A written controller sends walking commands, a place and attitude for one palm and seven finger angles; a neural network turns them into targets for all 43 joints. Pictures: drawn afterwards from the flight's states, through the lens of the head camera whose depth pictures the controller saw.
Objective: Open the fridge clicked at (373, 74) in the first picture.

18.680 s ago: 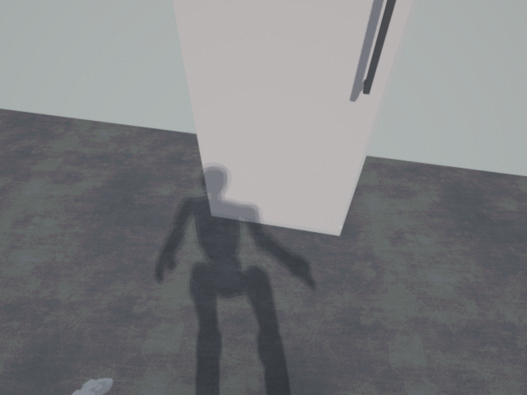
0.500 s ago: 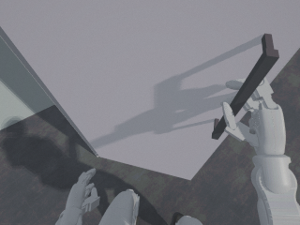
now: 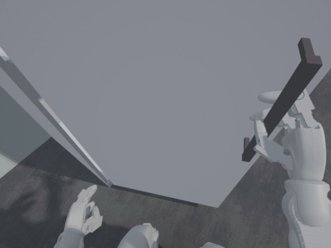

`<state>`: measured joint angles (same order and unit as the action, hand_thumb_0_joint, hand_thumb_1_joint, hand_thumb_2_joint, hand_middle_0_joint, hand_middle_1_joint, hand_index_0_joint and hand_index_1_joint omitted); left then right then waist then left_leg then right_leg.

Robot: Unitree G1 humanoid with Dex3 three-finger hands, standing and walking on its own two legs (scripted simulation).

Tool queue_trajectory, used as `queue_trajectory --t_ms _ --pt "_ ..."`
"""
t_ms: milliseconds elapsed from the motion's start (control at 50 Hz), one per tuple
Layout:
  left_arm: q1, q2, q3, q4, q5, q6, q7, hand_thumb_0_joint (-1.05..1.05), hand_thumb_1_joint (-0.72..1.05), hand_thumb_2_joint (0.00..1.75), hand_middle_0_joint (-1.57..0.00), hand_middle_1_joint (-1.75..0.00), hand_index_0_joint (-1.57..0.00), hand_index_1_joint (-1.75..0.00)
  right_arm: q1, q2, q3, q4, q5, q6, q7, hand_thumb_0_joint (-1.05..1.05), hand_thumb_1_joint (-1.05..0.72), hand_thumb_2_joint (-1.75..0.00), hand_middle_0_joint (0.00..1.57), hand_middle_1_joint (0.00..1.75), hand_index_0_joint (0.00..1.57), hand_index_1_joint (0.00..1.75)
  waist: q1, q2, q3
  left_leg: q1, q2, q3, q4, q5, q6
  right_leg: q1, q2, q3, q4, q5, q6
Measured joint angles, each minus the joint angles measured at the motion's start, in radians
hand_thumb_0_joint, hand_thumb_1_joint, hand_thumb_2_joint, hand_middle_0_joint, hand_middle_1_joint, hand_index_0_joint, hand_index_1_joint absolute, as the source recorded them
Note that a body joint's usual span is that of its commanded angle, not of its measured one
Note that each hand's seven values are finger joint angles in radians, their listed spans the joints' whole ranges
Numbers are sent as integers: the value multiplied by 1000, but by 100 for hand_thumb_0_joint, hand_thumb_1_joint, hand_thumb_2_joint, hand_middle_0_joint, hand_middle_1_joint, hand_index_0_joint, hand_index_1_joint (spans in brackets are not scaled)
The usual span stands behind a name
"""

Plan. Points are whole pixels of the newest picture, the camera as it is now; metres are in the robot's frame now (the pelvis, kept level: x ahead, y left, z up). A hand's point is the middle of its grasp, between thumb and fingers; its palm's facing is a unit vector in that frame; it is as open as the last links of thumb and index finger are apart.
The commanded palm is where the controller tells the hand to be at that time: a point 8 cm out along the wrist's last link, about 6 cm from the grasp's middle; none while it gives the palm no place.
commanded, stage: walk backward, drawing the door open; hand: right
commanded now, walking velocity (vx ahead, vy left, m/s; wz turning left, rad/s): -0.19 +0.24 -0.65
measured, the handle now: (267, 116) +0.33 -0.15 +0.17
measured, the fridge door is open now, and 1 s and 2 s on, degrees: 65 73 72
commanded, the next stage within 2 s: stop walking and hold the door back in 0.18 s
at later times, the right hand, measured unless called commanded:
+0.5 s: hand (240, 198) +0.19 -0.08 +0.18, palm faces +0.44 +0.86 -0.26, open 5.8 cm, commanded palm +0.17 -0.14 +0.16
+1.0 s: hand (247, 167) +0.23 -0.10 +0.18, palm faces +0.43 +0.87 -0.24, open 5.1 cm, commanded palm +0.18 -0.16 +0.16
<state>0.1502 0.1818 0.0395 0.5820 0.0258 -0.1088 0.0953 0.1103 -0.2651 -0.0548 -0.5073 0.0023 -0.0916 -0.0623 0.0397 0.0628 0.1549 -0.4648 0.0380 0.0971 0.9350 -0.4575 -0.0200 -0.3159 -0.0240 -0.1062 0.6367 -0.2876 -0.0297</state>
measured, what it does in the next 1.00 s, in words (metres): steps to the left, turning right: left foot, then right foot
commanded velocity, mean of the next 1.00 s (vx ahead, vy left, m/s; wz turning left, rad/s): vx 0.09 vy -0.05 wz -0.14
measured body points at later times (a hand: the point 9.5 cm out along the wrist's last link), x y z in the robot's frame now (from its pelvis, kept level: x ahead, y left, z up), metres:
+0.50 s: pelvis -0.07 +0.16 +0.02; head -0.04 +0.17 +0.47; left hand +0.17 +0.35 -0.08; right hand +0.16 -0.13 +0.19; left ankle -0.01 +0.25 -0.72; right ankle -0.10 +0.05 -0.66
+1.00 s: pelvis -0.15 +0.19 +0.01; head -0.11 +0.22 +0.46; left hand +0.01 +0.40 -0.13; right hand +0.21 -0.14 +0.19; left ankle -0.06 +0.26 -0.72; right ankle -0.18 +0.05 -0.65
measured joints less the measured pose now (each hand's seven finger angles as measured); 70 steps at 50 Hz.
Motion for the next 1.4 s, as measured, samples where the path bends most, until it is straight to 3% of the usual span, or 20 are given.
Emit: queue_trajectory --t_ms 80,220,260,280,340,380,480,560,640,680,740,800,840,880,940,1000,1120,1200,1280,1400 --pt "-2 -30 -20 34 -5 -13 -28 1 91 90 -20 -30 -20 -30 -16 -17 3 35 -15 1 21 -3 -67 -79 46 140 27 128 -8 -46 28 -53 -50 -58 122 61 -32 19 -48 103 -114 82 45" --pt "32 -51 -53 22 -31 -14 -46 1 91 90 -20 -30 -20 -30 -6 -14 -28 84 27 29 -4 -2 -67 -80 46 140 29 132 -46 -134 -15 150 -36 -79 -274 91 -43 -28 -116 234 -175 163 109" --pt "27 -61 -65 15 -36 -13 -47 1 90 90 -21 -30 -20 -30 -7 -34 -70 81 37 37 -19 -3 -66 -81 46 140 28 132 -58 -103 -35 228 -13 -75 -427 167 -24 -85 -98 243 -89 97 103" --pt "3 -50 -65 24 -36 -8 -47 1 90 90 -21 -30 -20 -30 -8 -19 -90 84 35 31 -26 -3 -67 -81 46 140 27 132 -55 -117 -23 211 -24 -63 -400 176 -10 -132 -96 254 26 -11 94" --pt "-33 -17 -46 57 -32 8 -33 1 91 90 -21 -30 -20 -30 0 6 -106 112 36 10 -30 -3 -67 -82 45 140 28 133 -44 -111 -7 190 -2 -39 -347 166 16 -249 -20 201 441 -197 81" --pt "-31 4 -36 68 -30 20 -16 1 91 90 -20 -30 -20 -30 -14 9 -96 166 36 -13 -28 -4 -66 -83 45 140 30 135 -44 -90 -11 201 26 -26 -359 175 23 -255 19 134 550 -209 83" --pt "-14 53 -37 77 -21 55 16 1 91 90 -20 -30 -20 -30 -140 -9 -57 370 28 -41 -25 -5 -64 -84 46 140 37 138 -49 -44 -60 207 75 13 -410 219 32 -117 58 30 339 -179 64" --pt "-9 81 -36 64 -25 70 8 1 91 90 -20 -30 -20 -30 -277 -2 -27 524 16 -37 -30 -3 -64 -84 47 140 42 139 -55 -20 -99 179 82 36 -439 262 41 13 63 25 112 -178 43" --pt "-9 106 -34 37 -30 79 -7 1 91 90 -20 -30 -20 -30 -426 9 -7 667 18 -34 -37 -2 -66 -84 46 140 43 139 -47 -31 -125 115 68 55 -409 282 35 154 33 37 -189 -74 1" --pt "-15 92 -25 39 -37 77 -7 1 91 90 -20 -30 -20 -30 -512 3 1 756 27 -45 -38 -1 -67 -83 46 140 43 140 -47 -29 -102 78 52 25 -320 185 11 130 28 40 -170 21 7" --pt "15 64 -34 55 -55 70 -4 1 91 90 -20 -30 -20 -30 -621 -5 10 915 22 -49 -28 -3 -67 -83 45 140 42 140 -45 -64 -94 44 -1 -4 -155 73 -5 98 6 64 -122 15 13" --pt "60 38 -60 84 -65 72 1 1 91 90 -20 -30 -20 -30 -740 -20 19 1079 19 -37 -4 -4 -68 -84 45 140 42 140 -58 -96 -95 98 -27 4 -224 71 -7 67 -13 84 -76 1 25" --pt "81 23 -78 106 -66 80 2 1 91 90 -20 -30 -20 -30 -810 -35 4 1171 20 -35 11 -5 -68 -84 45 140 43 140 -65 -95 -99 136 -31 -9 -321 127 21 19 -16 78 19 -67 23" --pt "73 20 -78 141 -62 88 5 1 91 90 -20 -30 -20 -30 -852 -44 -42 1235 22 -37 18 -7 -68 -84 45 140 43 140 -47 -110 -76 122 -34 -10 -298 214 63 -44 -2 100 201 -166 27" --pt "82 29 -65 181 -54 72 8 1 91 90 -21 -30 -20 -30 -874 -57 -99 1301 19 -42 28 -10 -70 -83 45 140 44 140 -15 -111 -53 134 -22 -30 -316 215 71 -128 26 110 412 -151 38" --pt "106 52 -60 196 -46 56 9 1 91 90 -21 -30 -20 -30 -876 -72 -158 1353 12 -68 43 -11 -70 -83 45 140 45 140 21 -93 -45 152 0 -54 -368 243 57 -155 21 84 419 -110 46" --pt "153 114 -36 180 -38 37 11 1 91 90 -20 -30 -20 -30 -845 -89 -212 1334 13 -88 42 -11 -70 -81 45 140 46 140 62 -48 -46 164 26 -104 -418 274 35 -49 -5 24 103 -69 41" --pt "166 159 -9 155 -42 36 9 1 91 90 -20 -30 -20 -30 -806 -70 -202 1241 19 -98 40 -7 -72 -81 45 140 46 140 79 -79 -57 144 -9 -102 -382 253 14 79 -23 26 -138 51 28" --pt "149 119 -4 130 -56 58 6 1 91 90 -20 -30 -20 -30 -751 -60 -171 1130 37 -111 42 -6 -73 -80 45 140 42 140 63 -48 -59 129 -9 -111 -341 213 3 58 -26 8 -83 21 39" --pt "97 50 -43 102 -54 76 -5 1 91 90 -20 -30 -20 -30 -692 -45 -128 1013 23 -117 43 -7 -72 -78 45 140 41 140 38 -72 -61 137 -25 -84 -352 210 9 19 -49 20 -16 -26 46"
